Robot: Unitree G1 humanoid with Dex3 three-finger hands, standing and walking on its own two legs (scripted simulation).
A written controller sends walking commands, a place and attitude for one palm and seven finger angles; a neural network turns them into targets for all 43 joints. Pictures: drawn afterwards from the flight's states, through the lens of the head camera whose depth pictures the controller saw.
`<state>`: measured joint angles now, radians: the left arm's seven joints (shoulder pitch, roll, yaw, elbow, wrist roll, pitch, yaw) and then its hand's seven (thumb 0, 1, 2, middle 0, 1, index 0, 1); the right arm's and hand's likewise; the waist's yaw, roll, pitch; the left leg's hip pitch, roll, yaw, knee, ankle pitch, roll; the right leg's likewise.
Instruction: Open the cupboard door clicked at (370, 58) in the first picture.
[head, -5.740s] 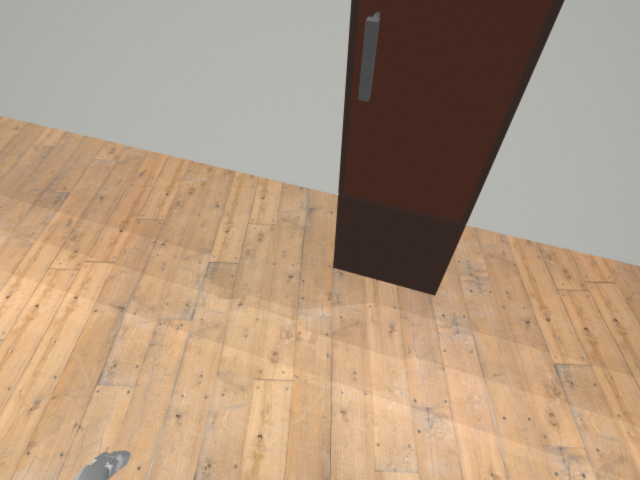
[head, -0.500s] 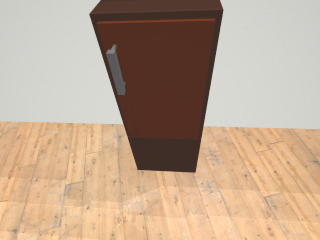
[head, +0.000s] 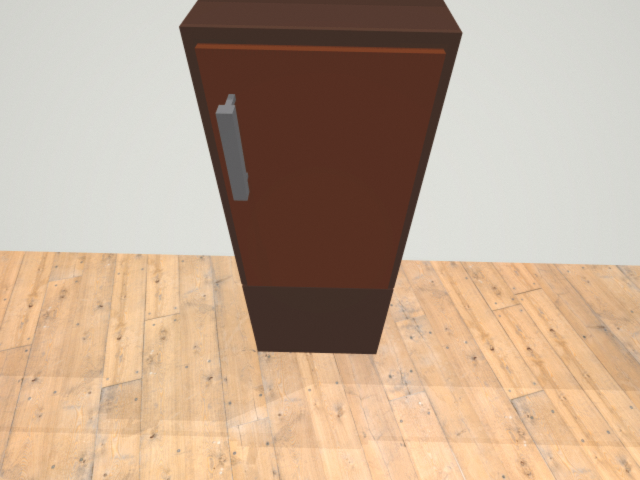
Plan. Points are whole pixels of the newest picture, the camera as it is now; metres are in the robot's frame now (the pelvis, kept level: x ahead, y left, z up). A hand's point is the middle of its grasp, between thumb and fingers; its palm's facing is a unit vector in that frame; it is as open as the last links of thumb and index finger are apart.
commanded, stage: come to a stop and stand still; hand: left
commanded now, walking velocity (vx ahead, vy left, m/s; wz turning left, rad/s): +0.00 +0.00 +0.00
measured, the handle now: (236, 149) +0.59 +0.19 +0.09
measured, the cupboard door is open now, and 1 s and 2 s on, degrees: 0 0 0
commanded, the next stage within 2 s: look again from close up in 0.86 s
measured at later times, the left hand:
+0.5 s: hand out of the picture -0.07 +0.15 -0.18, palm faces +0.06 -0.99 -0.14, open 7.4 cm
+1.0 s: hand out of the picture -0.10 +0.16 -0.17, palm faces +0.03 -0.99 -0.16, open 7.4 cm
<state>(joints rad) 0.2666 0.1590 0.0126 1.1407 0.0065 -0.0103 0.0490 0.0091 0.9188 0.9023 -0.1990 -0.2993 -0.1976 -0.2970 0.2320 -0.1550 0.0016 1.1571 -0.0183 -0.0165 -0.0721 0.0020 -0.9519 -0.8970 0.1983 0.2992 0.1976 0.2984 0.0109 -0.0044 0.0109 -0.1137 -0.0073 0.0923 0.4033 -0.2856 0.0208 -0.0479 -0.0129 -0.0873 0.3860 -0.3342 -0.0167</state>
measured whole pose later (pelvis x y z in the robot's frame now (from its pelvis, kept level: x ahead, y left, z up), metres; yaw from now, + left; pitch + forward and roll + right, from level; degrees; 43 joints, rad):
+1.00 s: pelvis -0.06 +0.00 +0.00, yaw +0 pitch -2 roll +0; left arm 0.35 0.12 -0.02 1.14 0.02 -0.02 0.04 0.00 0.91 0.90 -0.20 -0.30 -0.20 -0.30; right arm 0.32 -0.11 0.00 1.14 -0.02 -0.01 -0.03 0.01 -0.91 -0.90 0.20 0.30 0.20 0.30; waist 0.00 0.00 0.03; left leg -0.18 0.00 0.09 0.40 -0.19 0.03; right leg -0.12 -0.01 -0.10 0.40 -0.25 -0.02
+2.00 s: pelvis -0.07 +0.02 -0.01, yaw +1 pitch -2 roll -1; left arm 0.48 0.11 0.02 1.11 0.03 -0.01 0.02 0.00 0.91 0.90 -0.20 -0.30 -0.20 -0.30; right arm 0.37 -0.12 -0.03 1.11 -0.02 0.01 -0.02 0.01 -0.91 -0.90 0.20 0.30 0.20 0.30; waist 0.01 0.00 -0.01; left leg -0.29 0.00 0.08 0.57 -0.28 0.06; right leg -0.20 -0.01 -0.09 0.51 -0.29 -0.02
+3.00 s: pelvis +0.05 -0.02 -0.01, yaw +2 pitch +0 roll +0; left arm 0.16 0.17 0.06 0.96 0.04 0.02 0.04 -0.01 0.91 0.90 -0.20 -0.30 -0.20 -0.30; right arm 0.14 -0.18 -0.07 0.97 -0.02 0.03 -0.01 0.00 -0.92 -0.90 0.19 0.30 0.19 0.30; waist 0.03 -0.01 0.05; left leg -0.35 0.02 0.04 0.78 -0.43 -0.03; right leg -0.39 -0.07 -0.15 0.49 -0.10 -0.03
